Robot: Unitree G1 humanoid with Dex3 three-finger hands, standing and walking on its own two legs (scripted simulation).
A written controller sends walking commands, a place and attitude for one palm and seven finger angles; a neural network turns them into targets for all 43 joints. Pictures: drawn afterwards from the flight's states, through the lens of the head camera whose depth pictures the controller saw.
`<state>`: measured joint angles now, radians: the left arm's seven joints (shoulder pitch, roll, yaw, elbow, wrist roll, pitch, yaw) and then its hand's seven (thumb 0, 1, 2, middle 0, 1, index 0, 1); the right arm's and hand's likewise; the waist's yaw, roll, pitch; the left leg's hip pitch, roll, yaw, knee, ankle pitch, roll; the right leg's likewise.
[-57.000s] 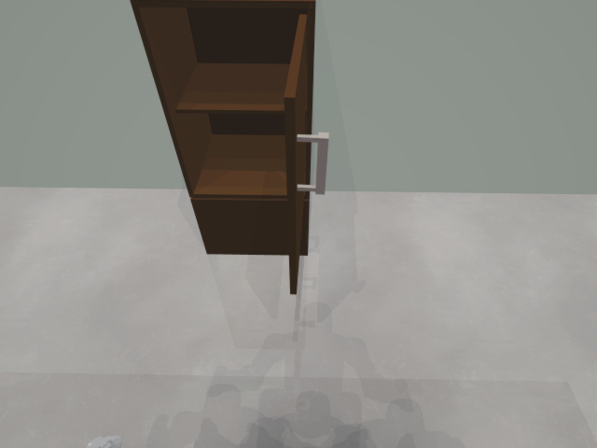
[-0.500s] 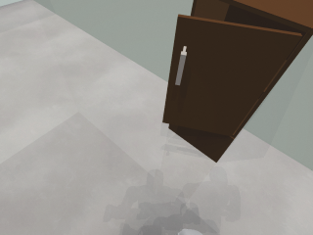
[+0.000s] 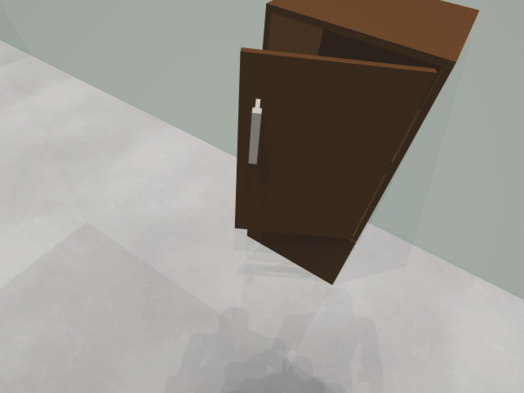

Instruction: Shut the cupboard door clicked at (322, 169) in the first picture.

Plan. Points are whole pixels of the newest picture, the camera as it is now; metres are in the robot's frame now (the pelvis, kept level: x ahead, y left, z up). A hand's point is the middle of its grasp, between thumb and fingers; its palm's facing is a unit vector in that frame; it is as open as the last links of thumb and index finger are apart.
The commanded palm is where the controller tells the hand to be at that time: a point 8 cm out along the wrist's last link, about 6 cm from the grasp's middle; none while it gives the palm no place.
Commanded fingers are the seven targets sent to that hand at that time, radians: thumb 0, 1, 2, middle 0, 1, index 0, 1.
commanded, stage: take the last steps up to it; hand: left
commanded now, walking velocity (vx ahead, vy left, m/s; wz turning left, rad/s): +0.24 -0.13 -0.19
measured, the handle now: (255, 132) +0.65 +0.05 +0.03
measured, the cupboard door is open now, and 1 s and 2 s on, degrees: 29 29 29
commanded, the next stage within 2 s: come to a stop and stand still in 0.36 s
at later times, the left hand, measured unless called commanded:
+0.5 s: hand (224, 335) +0.26 +0.07 -0.17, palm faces -0.15 -0.97 -0.19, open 7.4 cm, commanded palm none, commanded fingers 0.00 0.90 0.90 -0.20 -0.30 -0.20 -0.30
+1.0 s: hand (199, 361) +0.21 +0.11 -0.18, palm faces +0.03 -0.98 -0.22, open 7.4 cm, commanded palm none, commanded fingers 0.00 0.90 0.90 -0.20 -0.30 -0.20 -0.30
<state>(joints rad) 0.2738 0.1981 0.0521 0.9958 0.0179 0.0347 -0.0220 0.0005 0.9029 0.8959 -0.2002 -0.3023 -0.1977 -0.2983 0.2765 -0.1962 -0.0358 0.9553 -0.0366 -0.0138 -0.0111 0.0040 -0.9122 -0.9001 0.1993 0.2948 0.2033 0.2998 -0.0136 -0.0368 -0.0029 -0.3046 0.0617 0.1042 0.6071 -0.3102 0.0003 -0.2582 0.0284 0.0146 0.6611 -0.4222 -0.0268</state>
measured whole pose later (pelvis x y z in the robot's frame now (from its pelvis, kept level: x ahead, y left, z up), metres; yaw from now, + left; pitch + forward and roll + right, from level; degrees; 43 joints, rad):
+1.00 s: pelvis +0.16 -0.08 +0.00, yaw -3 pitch +0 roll +0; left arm 0.20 0.22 0.05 1.01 0.02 0.05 0.03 0.00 0.91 0.90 -0.20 -0.30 -0.20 -0.30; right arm 0.12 -0.18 -0.03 0.94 -0.02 0.04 -0.01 0.00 -0.91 -0.90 0.20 0.29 0.20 0.30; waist 0.04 -0.05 0.08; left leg -0.28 0.00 0.03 0.57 -0.29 0.01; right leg -0.34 -0.04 -0.07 0.70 -0.43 0.00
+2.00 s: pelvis +0.14 -0.07 +0.01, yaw -4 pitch -1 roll +0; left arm 0.30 0.16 -0.02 1.07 0.01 -0.01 0.04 0.00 0.91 0.90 -0.20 -0.30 -0.20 -0.30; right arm 0.31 -0.16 0.00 1.07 -0.02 -0.01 -0.01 0.02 -0.94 -0.90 0.20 0.29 0.20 0.30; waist -0.01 0.03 0.01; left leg -0.28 0.00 0.06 0.53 -0.24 0.02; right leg -0.19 -0.02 0.03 0.54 -0.35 0.01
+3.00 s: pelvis +0.10 -0.09 -0.08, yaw -3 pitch +13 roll -2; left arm 0.39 0.23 0.15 -0.04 -0.31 -0.18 -0.30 0.01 0.90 0.90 -0.72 -0.87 -0.72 -0.87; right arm 0.26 -0.17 0.00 0.55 0.04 -0.17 -0.08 0.01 -0.91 -0.90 0.20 0.30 0.21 0.30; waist 0.00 0.05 -0.15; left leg -0.92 0.05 -0.01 1.15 -0.45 -0.01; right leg -0.80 0.01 -0.06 1.15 -0.58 -0.02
